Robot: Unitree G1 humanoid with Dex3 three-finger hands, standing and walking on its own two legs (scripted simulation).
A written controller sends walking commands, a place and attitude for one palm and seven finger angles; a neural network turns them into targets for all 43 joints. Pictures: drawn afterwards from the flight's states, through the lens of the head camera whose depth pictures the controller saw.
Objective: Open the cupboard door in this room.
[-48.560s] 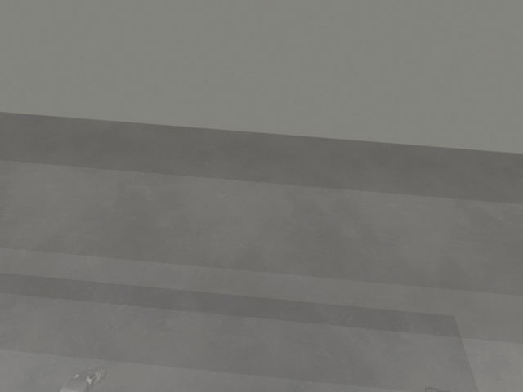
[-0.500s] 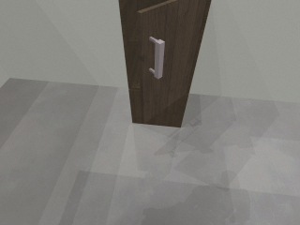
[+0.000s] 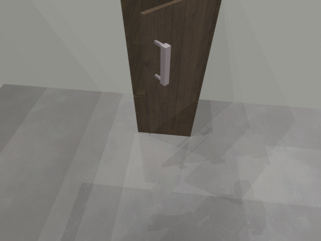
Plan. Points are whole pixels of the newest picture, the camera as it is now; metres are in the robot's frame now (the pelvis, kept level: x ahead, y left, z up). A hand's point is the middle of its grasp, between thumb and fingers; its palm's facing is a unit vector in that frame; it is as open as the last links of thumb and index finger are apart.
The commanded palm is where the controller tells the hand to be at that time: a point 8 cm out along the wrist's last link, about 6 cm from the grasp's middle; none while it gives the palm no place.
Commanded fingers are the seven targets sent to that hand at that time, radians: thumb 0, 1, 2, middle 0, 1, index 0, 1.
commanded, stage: walk to a spot facing it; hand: left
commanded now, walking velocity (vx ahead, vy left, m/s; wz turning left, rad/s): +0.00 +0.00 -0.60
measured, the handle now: (161, 63) +0.67 +0.05 +0.07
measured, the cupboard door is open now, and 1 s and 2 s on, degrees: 49 49 49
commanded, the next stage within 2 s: none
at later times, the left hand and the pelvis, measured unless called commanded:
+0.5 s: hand out of the picture +0.06 +0.14 -0.17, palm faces -0.20 -0.94 -0.28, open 7.4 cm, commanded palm none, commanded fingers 0.00 0.90 0.90 -0.20 -0.30 -0.20 -0.30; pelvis -0.02 -0.04 -0.01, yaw -16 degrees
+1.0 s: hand (115, 228) +0.18 +0.15 -0.18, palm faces -0.46 -0.86 -0.23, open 7.4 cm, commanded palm none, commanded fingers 0.00 0.90 0.90 -0.20 -0.30 -0.20 -0.30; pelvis -0.01 -0.01 -0.01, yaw -33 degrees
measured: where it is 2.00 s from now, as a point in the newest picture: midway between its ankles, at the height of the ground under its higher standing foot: outside the picture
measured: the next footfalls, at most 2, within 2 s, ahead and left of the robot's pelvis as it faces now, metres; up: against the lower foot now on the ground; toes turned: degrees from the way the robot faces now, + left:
left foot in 0.82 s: +0.09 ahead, +0.10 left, +0.00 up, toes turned -30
right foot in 1.16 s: -0.05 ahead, -0.16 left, +0.00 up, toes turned -44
